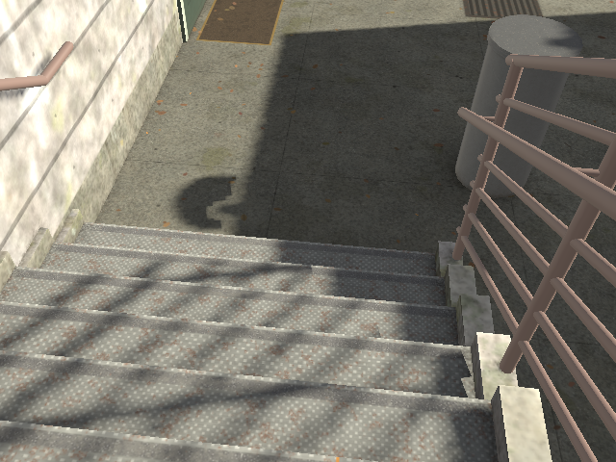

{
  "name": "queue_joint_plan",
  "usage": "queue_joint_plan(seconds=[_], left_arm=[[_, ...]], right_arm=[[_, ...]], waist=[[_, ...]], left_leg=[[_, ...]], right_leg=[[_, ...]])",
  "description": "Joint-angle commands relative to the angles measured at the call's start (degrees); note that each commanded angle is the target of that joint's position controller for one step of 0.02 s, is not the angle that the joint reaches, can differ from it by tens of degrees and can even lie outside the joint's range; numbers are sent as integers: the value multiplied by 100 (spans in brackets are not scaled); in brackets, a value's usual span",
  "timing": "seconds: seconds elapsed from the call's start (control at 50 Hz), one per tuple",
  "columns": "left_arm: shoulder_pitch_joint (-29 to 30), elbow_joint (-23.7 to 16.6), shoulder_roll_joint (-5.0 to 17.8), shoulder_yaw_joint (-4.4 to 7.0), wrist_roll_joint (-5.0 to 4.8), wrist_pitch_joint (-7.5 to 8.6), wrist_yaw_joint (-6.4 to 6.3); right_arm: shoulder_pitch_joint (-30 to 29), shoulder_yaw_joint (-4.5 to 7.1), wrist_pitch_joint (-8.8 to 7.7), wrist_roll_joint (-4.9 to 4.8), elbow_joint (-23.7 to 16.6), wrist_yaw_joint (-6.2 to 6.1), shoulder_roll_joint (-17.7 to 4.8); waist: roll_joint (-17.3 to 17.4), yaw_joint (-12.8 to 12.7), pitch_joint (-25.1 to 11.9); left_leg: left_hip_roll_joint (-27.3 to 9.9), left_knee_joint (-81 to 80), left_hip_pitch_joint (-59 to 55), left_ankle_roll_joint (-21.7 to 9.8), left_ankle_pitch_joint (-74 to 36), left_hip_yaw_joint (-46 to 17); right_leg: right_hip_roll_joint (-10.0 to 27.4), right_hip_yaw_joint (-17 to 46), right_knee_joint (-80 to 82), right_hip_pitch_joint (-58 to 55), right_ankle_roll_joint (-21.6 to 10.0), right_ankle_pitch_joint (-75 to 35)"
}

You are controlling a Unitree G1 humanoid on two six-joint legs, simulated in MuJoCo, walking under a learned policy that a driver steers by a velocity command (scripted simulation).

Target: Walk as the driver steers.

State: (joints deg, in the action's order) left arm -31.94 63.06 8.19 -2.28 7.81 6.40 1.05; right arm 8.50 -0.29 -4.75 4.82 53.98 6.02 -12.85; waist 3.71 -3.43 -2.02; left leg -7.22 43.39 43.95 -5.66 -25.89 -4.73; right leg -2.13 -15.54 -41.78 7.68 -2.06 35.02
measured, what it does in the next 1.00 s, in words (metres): goes down: left foot 0.17 m lower, then right foot 0.17 m lower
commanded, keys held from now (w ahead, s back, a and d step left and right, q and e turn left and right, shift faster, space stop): w+q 0.30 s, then w+e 0.70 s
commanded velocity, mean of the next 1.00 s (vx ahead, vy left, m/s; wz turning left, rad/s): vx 0.50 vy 0.00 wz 0.01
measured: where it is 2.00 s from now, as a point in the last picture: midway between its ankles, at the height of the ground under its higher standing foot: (323, 427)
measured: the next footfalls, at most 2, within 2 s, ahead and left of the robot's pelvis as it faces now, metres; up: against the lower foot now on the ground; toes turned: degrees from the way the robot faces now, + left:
left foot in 0.18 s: +0.24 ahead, +0.14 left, -0.17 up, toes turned +13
right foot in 0.64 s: +0.53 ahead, -0.07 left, -0.34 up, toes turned +5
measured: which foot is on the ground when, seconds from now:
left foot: up 0.00-0.16, down 0.18-0.64, up 0.66-1.00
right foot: down 0.00-0.20, up 0.22-0.62, down 0.64-1.00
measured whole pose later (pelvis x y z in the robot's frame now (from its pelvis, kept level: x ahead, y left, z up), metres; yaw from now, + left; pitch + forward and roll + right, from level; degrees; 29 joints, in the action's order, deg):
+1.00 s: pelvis +0.62 +0.01 -0.36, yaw -4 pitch +4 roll -2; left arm -35.9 61.9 4.4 -3.0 5.1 7.4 1.4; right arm 1.8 -3.0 -3.8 6.5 46.8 3.4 -10.5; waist 1.2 -8.7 -4.2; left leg -6.2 40.3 44.2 0.5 -22.0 -3.9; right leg -10.7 4.4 -56.6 18.9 -6.5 40.5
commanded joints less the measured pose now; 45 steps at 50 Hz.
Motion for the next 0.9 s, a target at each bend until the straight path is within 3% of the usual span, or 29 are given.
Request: queue_joint_plan(seconds=[0.02, 0.1, 0.14, 0.16, 0.18, 0.22, 0.24, 0.26, 0.3, 0.32, 0.36, 0.4, 0.42, 0.44, 0.46, 0.48, 0.5, 0.54, 0.58, 0.62, 0.64, 0.66, 0.7, 0.76, 0.78, 0.82, 0.86, 0.88, 0.9], left_arm=[[654, -380, 539, -12, 51, 90, 102], [-598, 230, 1055, 263, -337, -181, -131], [-623, 239, 962, 350, -246, -295, -129], [-322, 232, 883, 320, -36, -357, -55], [-201, 120, 1119, 393, 31, -329, 206], [62, -419, 378, 206, -176, -183, 701], [1683, -1153, 904, 351, -530, 60, 577], [2498, -1543, 900, 362, -649, 174, 344], [1890, -1445, 734, 347, -441, 133, -76], [1567, -1340, 490, 264, -212, 6, -119], [756, -918, 343, 310, -37, -207, 189], [312, -868, 275, 216, 22, -157, 442], [1199, -1155, 230, 161, -7, -179, 454], [1668, -1361, 440, 193, -107, -167, 383], [1980, -1425, 834, 496, -849, -257, 43], [2393, -1536, 996, 487, -879, -303, -67], [2412, -1430, 797, 245, -95, -326, 85], [2364, -1511, 708, 243, -23, -334, 209], [1907, -1286, 851, 311, -158, -268, 239], [79, -496, 1414, 647, -417, -117, 208], [-1224, -76, 1917, 909, -249, -92, 197], [-1276, -151, 2394, 891, -279, -98, 252], [-1011, -171, 1885, 808, -294, 7, 422], [591, -355, 279, 158, -76, 58, 343], [1326, -604, 192, 117, -163, 159, 233], [1028, -616, 389, 69, -486, 205, 178], [1, -194, 887, 126, -190, 189, 232], [-525, 80, 706, 121, -74, 241, 109], [-1190, 124, 632, 151, -278, 293, -26]], right_arm=[[-23, 67, 66, -8, -399, -12, -348], [-1104, -27, 166, 79, -705, -168, -132], [-825, -4, 79, 42, -438, -269, -128], [232, 97, 59, 52, 9, -309, -238], [1743, 457, -62, -48, 431, -350, -932], [4269, 781, 70, -25, 1149, -262, -1778], [4597, 719, 22, 47, 1206, -325, -1461], [4002, 644, -41, -63, 1150, -304, -1112], [1904, 222, -5, -86, 516, -127, -192], [1148, 56, -67, 9, 171, -171, 166], [1193, 61, -133, -187, 159, -171, -144], [1357, 10, -285, 50, 0, -248, -295], [1759, -81, -363, 111, 300, -357, -21], [2038, -132, -417, 10, 349, -462, 101], [1488, 238, -222, -848, 321, -614, -584], [1637, 212, -83, -818, 208, -675, -557], [2420, -221, -241, 305, 531, -520, 140], [2583, -125, -118, 207, 546, -400, -231], [2433, -78, -34, 129, 580, -387, -435], [1838, 114, 133, 238, 512, -178, -1007], [2110, 160, 149, 265, 673, 6, -828], [3073, 59, 96, 174, 564, 186, 182], [1006, 133, -92, -249, -657, -21, -495], [976, -60, -149, -90, -706, -535, 55], [1074, -124, -113, 39, -628, -533, 261], [626, 62, -29, 22, -561, -495, -173], [968, -133, -15, 14, -399, -313, 174], [388, -132, 3, 95, -645, -302, 53], [-229, -123, 11, 204, -808, -324, -160]], waist=[[-378, 492, 1029], [-453, -347, 1412], [-193, -345, 1016], [-224, 157, 948], [318, 808, 260], [1098, 1594, -2452], [351, 2218, -1429], [15, 2020, -478], [-756, 534, 507], [-433, 131, 998], [-214, -53, 935], [-269, -48, 547], [-256, 283, 570], [-333, 552, 400], [538, 126, 239], [222, 541, 162], [-430, 743, 981], [129, 719, 1007], [-236, 530, 1043], [-688, -337, 558], [-1715, -902, 1], [-2288, -10, -1139], [-1415, -608, -27], [237, 588, 716], [-94, 751, 828], [-726, 486, 542], [-564, 524, 283], [-240, 176, 251], [-298, -315, 169]], left_leg=[[77, -9, -1972, 15, -57, 256], [-116, -1970, -82, 264, 1839, 344], [179, -2154, -1382, 282, 1706, 910], [186, -2428, -2845, 156, 904, 947], [763, -2148, -5001, -7, 476, 1712], [-1154, -253, -9910, -2058, -3454, -1177], [-1443, -949, -9410, -2189, -1522, -2265], [-1447, -1443, -8022, -1906, 615, -2144], [-1083, -1952, -3845, -1509, 2845, -1552], [-998, -2428, -2079, -1531, 2930, -1395], [-192, -2360, -151, -1379, 3769, -384], [215, -1394, 593, -1142, 3899, 285], [-148, -915, -527, -1095, 4129, -373], [-158, -583, -1212, -943, 4373, -313], [59, -582, -1078, -497, 4278, -243], [55, -367, -1337, -383, 4432, -193], [-680, -56, -1373, -572, 5336, -668], [-798, 127, -1664, -701, 4836, -973], [-876, 845, -1925, -494, 4666, -752], [-271, 2879, -1822, -117, 3640, 167], [514, 5844, -941, 243, 4388, 600], [1069, 7660, 474, 492, 6966, 718], [776, 7881, 3449, 570, 6641, 293], [-438, 5215, 2053, 115, 3673, -750], [-522, 3729, 1073, 36, 2892, -525], [-175, 2160, -777, 463, 2085, 283], [149, 2820, -1119, 735, 1968, 481], [-88, 2200, 394, 861, 1621, -153], [64, 1327, 2097, 974, 1626, -323]], right_leg=[[1521, 683, 931, 2341, -616, -2716], [2160, 1434, 41, -861, -769, -3399], [1842, 1104, -821, -699, -747, -4120], [1778, 1000, -1792, 210, -567, -3770], [1214, 432, -3071, 1071, -369, -4214], [343, 1159, -7031, 4459, 454, 1638], [261, 1442, -7259, 6004, 703, 1763], [554, 1641, -6825, 6392, 577, 1563], [1038, 2129, -4107, 4488, -82, -381], [1244, 2298, -3291, 3455, -362, -1329], [874, 1592, -2031, 1628, -338, -2843], [569, 1270, -2086, 890, -316, -4442], [1029, 2112, -1400, 2137, -187, -5540], [1090, 2139, -250, 2419, -141, -6005], [621, 1536, 167, 1684, -78, -6847], [501, 1508, 461, 1482, 11, -6421], [1172, 2006, 1021, 2042, 15, -5972], [920, 1686, 824, 1734, -20, -4748], [929, 1570, 1302, 1153, -118, -4778], [405, 819, 2146, -1032, -177, -4955], [608, 1103, 1544, -2333, -804, -5908], [1350, 2615, 253, -3713, -1730, -9162], [2400, 4840, 1387, -3204, -2446, -4750], [2101, 4320, 1770, 822, -1898, -3457], [1396, 3623, 1995, 1997, -1694, -3498], [764, 2746, 2011, 3301, -1711, -3294], [604, 2946, 975, 3242, -1679, -4040], [725, 3516, 465, 1775, -1641, -3886], [741, 3946, -56, -194, -1651, -3557]])
Velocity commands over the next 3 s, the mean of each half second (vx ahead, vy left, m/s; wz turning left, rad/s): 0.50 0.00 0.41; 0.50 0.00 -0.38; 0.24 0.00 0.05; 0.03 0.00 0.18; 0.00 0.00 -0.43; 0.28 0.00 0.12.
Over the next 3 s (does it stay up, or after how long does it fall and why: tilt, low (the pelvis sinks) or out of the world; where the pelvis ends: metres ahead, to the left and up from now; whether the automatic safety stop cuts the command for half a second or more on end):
stays up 0.92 -0.02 -0.53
